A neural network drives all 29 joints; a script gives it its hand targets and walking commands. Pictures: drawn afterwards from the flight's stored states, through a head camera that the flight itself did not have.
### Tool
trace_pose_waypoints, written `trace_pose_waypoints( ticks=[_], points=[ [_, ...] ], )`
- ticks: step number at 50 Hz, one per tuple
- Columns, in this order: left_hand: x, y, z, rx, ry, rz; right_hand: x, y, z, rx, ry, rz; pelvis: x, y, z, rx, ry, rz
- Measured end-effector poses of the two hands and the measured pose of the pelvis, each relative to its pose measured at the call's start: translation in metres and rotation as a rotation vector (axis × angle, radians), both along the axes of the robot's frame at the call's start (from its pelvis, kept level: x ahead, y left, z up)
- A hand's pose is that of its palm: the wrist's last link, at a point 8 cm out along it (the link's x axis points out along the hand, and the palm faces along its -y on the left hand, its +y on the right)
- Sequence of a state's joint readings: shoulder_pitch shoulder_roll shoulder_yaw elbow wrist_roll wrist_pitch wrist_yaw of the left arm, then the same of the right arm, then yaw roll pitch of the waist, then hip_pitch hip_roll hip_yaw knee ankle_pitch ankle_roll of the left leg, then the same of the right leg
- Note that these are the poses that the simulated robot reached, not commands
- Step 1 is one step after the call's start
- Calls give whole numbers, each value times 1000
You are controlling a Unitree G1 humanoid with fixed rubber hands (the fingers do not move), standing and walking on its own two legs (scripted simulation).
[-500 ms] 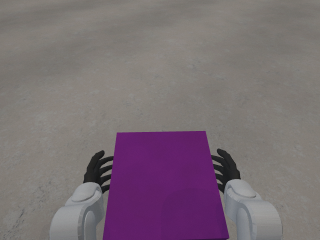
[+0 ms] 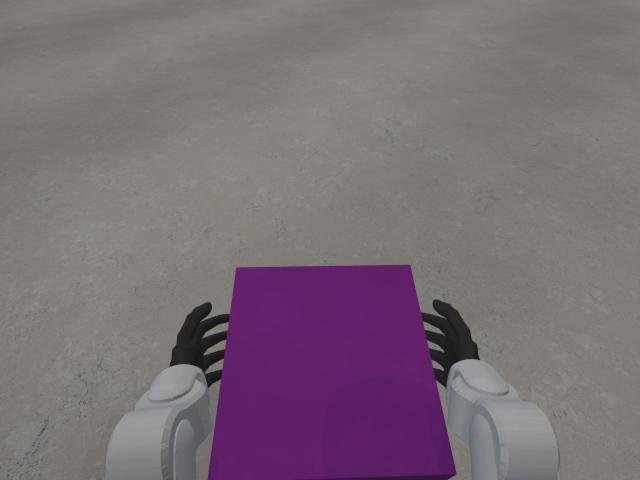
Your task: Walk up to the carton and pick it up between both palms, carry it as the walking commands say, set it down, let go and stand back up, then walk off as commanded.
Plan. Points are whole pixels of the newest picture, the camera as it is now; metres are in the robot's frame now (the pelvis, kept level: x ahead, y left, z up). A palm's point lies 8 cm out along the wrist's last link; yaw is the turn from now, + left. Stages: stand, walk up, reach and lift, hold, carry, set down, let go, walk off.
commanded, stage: carry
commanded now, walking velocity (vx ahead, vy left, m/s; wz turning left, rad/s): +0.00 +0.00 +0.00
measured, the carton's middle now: (324, 395) +0.25 +0.01 +0.02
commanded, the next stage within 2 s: none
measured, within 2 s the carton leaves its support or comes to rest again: neither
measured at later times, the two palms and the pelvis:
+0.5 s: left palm (194, 372) +0.25 +0.15 +0.09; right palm (458, 368) +0.25 -0.14 +0.08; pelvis +0.00 +0.00 +0.00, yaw +0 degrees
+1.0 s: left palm (191, 371) +0.25 +0.15 +0.09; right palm (458, 367) +0.25 -0.14 +0.09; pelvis +0.00 +0.00 +0.00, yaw +0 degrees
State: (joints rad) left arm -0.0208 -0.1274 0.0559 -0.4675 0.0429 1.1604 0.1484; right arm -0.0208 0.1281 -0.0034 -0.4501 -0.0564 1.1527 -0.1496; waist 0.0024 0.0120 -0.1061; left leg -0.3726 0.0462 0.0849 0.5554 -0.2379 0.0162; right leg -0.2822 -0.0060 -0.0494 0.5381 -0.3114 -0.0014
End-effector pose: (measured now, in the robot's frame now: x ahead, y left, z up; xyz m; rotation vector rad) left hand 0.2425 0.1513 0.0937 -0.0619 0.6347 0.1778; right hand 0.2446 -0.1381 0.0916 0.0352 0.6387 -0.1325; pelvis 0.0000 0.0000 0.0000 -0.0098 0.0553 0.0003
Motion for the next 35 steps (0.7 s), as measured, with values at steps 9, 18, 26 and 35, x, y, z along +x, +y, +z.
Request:
trace_pose_waypoints(
  ticks=[9,18,26,35],
  points=[
    [2,0,-1,1,3,0,2,0,-1,0,3,0,1,0,0,0,2,0],
    [4,-1,-2,2,5,-1,4,-1,-2,1,6,0,3,-1,0,1,4,0],
    [6,-1,-8,9,9,-7,5,-1,-8,-4,11,0,2,0,0,1,3,0],
    [6,-1,-2,10,-11,-4,6,0,-4,1,-9,4,2,0,0,1,3,0]
  ],
)
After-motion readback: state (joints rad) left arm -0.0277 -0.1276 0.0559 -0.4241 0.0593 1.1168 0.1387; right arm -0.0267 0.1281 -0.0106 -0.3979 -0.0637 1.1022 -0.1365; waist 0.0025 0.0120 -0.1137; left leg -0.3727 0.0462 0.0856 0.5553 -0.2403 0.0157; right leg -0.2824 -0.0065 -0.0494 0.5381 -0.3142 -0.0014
